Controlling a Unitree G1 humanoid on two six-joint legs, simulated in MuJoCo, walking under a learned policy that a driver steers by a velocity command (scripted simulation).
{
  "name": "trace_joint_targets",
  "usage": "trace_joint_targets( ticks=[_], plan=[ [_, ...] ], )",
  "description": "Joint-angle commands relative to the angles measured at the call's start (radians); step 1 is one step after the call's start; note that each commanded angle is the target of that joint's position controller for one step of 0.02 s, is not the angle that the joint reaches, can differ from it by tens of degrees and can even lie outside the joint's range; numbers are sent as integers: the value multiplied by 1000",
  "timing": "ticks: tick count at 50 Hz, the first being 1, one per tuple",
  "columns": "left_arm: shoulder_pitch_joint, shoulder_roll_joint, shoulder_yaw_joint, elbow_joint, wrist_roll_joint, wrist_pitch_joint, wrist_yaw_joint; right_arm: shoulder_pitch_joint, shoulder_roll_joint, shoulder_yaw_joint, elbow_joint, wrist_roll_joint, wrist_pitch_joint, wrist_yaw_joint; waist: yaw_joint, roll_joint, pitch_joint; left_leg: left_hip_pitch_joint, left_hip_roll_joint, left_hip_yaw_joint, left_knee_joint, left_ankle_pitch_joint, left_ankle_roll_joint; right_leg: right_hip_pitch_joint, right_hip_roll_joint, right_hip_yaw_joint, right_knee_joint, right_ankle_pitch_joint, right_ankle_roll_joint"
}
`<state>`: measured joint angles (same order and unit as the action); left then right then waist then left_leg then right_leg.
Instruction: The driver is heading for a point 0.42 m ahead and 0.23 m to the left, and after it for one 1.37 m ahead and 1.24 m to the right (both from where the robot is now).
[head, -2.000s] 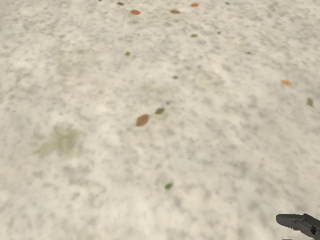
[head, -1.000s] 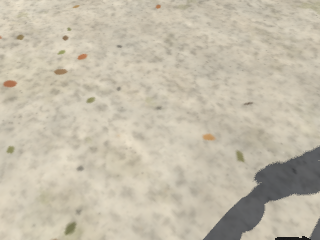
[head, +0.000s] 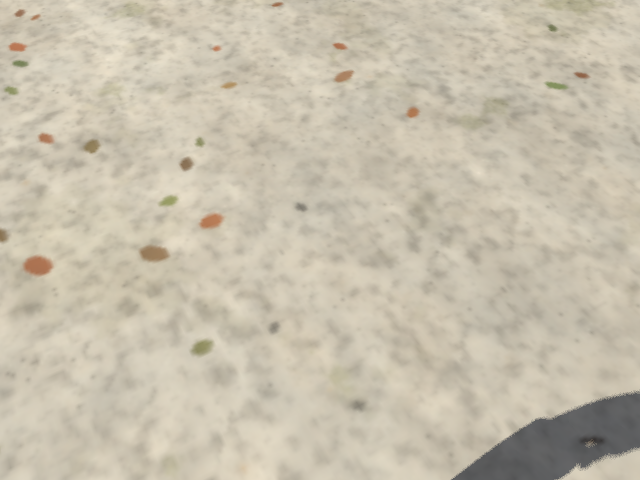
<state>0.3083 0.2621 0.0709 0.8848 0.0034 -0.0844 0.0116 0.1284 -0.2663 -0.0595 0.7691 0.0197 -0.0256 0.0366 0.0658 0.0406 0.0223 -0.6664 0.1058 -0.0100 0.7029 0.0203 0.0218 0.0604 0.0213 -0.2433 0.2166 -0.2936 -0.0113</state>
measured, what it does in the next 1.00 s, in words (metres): walks ahead: left foot, then right foot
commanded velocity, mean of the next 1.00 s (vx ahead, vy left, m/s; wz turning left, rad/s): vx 0.38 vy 0.00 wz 0.16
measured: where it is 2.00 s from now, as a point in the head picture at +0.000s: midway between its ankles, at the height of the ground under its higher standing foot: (333, 436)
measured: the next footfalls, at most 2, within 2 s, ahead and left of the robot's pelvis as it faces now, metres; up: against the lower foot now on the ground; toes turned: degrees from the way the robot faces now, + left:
left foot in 0.12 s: +0.23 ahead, +0.12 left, +0.00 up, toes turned +7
right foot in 0.60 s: +0.55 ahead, -0.02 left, +0.00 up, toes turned +17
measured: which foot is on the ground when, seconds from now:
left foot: up 0.00-0.10, down 0.12-0.60, up 0.62-1.00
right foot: down 0.00-0.12, up 0.14-0.58, down 0.60-1.00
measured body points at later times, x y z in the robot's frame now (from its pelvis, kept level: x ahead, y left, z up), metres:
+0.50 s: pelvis +0.29 +0.05 +0.00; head +0.31 +0.07 +0.45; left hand +0.44 +0.34 -0.08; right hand +0.42 -0.22 -0.10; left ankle +0.20 +0.12 -0.74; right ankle +0.51 -0.07 -0.70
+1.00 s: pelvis +0.49 +0.06 +0.00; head +0.53 +0.05 +0.45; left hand +0.54 +0.36 -0.10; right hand +0.71 -0.18 -0.09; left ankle +0.54 +0.23 -0.70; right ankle +0.52 -0.03 -0.74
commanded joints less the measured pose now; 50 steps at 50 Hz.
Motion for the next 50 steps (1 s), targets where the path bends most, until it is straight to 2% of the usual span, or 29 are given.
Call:
trace_joint_targets(
  ticks=[1, 4, 5, 6, 7, 8, 9, 10, 11, 12, 15, 17, 20, 23, 26, 28, 29, 30, 31, 32, 33, 34, 35, 36, 38, 41, 45, 48, 50],
  plan=[
    [5, 185, 46, -35, -16, 12, 8, -127, -49, -6, -120, 1, -13, 20, 4, -80, 77, -49, -14, 46, -58, -70, 34, 37, -321, 59, -16, 512, -130],
    [-31, 227, 58, -45, -27, 36, 17, -11, -105, -37, -120, 4, -6, 26, -86, -132, -22, 160, -114, 131, -59, -219, 95, 66, -315, 19, 223, 988, -96],
    [-52, 232, 57, -49, -31, 43, 19, 126, -148, -64, -89, 7, -5, 19, -167, -121, -93, 351, -159, 143, -115, -188, 129, 11, -285, -4, 410, 1019, -70],
    [-50, 211, 47, -60, -21, 38, 22, 292, -222, -101, -47, 7, 3, 0, -244, -59, -181, 652, -133, 38, -159, -148, 174, -192, -244, -7, 684, 804, -25],
    [40, 54, 0, -113, 22, 13, 7, 291, -342, -121, -40, 15, 1, -14, -131, 225, -242, 1003, 132, -492, -211, -236, 349, -670, -51, 40, 1056, -140, 44],
    [-27, 95, -4, -130, -10, -33, -8, 315, -288, -98, -79, 3, -16, -8, -174, 135, -405, 1096, 235, -839, -385, -377, 431, -810, 19, 300, 1203, -317, 38],
    [-140, 153, 11, -162, -51, -58, -19, 287, -222, -79, -73, -7, -29, -5, -201, 69, -279, 1028, 211, -706, -418, -321, 369, -902, -37, 338, 1198, -228, 11],
    [-161, 142, 5, -170, -47, -70, -17, 231, -191, -71, -77, -2, -38, -5, -162, 11, -185, 887, 169, -576, -412, -244, 331, -886, -82, 333, 1114, -141, -7],
    [-159, 145, 10, -156, -19, -71, -9, 156, -155, -60, -90, -1, -39, -7, -115, -35, -118, 736, 128, -472, -417, -138, 301, -820, -116, 330, 1021, -90, -3],
    [-138, 160, 20, -149, -5, -61, -7, 109, -128, -49, -110, -12, -41, -12, -77, -17, -97, 630, 101, -408, -435, -44, 289, -739, -139, 337, 963, -53, 3],
    [-125, 129, 18, -155, 10, -25, -8, 101, -149, -52, -122, -10, -44, -26, -45, -18, -67, 486, 65, -326, -477, 79, 291, -666, -137, 311, 832, -1, 46],
    [-192, 102, 7, -180, 13, -17, -5, 130, -178, -61, -115, -6, -43, -40, -61, -12, -39, 437, 34, -271, -485, 93, 273, -669, -118, 295, 692, 108, 74],
    [-304, 75, -7, -208, 8, -21, -15, 167, -183, -64, -108, 0, -33, -51, -108, 24, -22, 393, -23, -221, -469, -12, 217, -598, -66, 285, 448, 323, 82],
    [-359, 88, -7, -227, -9, -29, -29, 217, -177, -62, -86, 3, -28, -52, -137, 48, -24, 430, 2, -254, -445, -99, 196, -556, -43, 290, 340, 406, 74],
    [-359, 115, -1, -227, -9, -41, -45, 251, -158, -55, -61, -3, -29, -52, -145, 69, -15, 556, 66, -293, -383, -94, 183, -581, -59, 293, 294, 354, 28],
    [-326, 133, 5, -224, -9, -45, -48, 246, -168, -57, -54, -10, -24, -51, -122, 95, -7, 618, 94, -298, -338, 35, 167, -560, -49, 264, 278, 255, -17],
    [-256, 153, 17, -201, 1, -47, -45, 226, -158, -52, -57, -11, -20, -52, -80, 86, -34, 640, 55, -260, -238, 236, 141, -471, -21, 237, 233, 258, -49],
    [-145, 190, 31, -176, 17, -53, -44, 218, -136, -42, -68, -19, -19, -56, -31, 53, -135, 613, -4, -200, -53, 337, 101, -292, -61, 278, 256, 403, -94],
    [-28, 261, 43, -167, 36, -56, -47, 285, -98, -24, -91, -38, -24, -63, -28, -117, -304, 402, -104, -141, 259, 77, 37, 30, -239, 529, 314, 677, -208],
    [21, 275, 50, -130, 19, -40, -61, 400, -73, -15, -73, -27, -33, -59, -58, -370, -381, 123, -224, -87, 546, -604, -40, 232, -395, 890, 199, 676, -358],
    [6, 202, 30, -143, -24, -32, -65, 342, -152, -25, -73, -24, -36, -56, -32, -236, -320, 25, -166, -144, 628, -632, -43, 208, -374, 914, 168, 531, -328],
    [-66, 164, 17, -163, -27, -21, -61, 223, -172, -31, -98, -17, -34, -54, -21, -140, -206, -11, -128, -122, 624, -557, -51, 91, -336, 774, 169, 556, -288],
    [-108, 145, 7, -174, -19, -12, -57, 148, -166, -30, -116, -27, -33, -57, -27, -61, -133, -1, -101, -95, 580, -511, -58, -28, -292, 674, 162, 670, -265],
    [-126, 143, 6, -175, -13, -6, -51, 113, -155, -32, -134, -38, -31, -61, -44, -44, -103, 28, -77, -89, 513, -476, -63, -107, -264, 623, 155, 755, -254],
    [-126, 158, 12, -169, -1, 3, -40, 127, -118, -28, -147, -35, -20, -69, -79, -111, -115, 104, -72, -84, 408, -452, -73, -176, -213, 568, 137, 822, -243],
    [-121, 206, 32, -168, -6, 24, -21, 131, -98, -22, -145, -29, -3, -83, -91, -136, -152, 138, -99, -65, 266, -422, -99, -215, -202, 547, 132, 836, -254],
    [-118, 215, 40, -172, -27, 62, 3, 61, -98, -24, -152, -28, 17, -88, -74, -141, -162, 187, -123, -80, 137, -280, -116, -273, -166, 562, 126, 581, -210],
    [-114, 207, 41, -178, -27, 85, 14, -13, -95, -24, -174, -23, 15, -81, -52, -162, -126, 198, -139, -99, 40, -267, -116, -286, -148, 618, 129, 371, -195],
    [-112, 207, 43, -186, -24, 97, 18, -37, -100, -26, -182, -18, 0, -73, -44, -180, -111, 219, -152, -105, -33, -293, -109, -267, -148, 664, 156, 357, -193]
  ],
)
